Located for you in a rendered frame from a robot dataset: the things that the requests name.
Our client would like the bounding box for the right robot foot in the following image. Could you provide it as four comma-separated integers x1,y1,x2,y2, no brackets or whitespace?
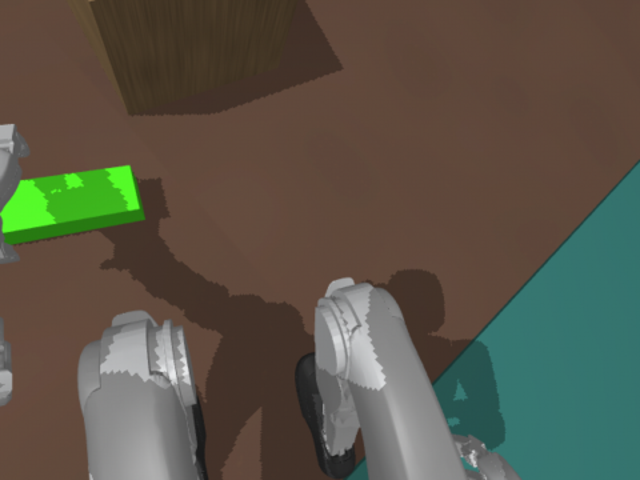
295,352,356,479

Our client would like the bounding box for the right robot hand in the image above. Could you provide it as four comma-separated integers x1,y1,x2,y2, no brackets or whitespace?
452,434,522,480

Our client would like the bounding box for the left robot foot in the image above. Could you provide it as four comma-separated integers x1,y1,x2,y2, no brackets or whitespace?
192,393,209,480

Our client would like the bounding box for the left robot hand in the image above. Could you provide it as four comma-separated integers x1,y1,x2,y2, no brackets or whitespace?
0,124,30,264

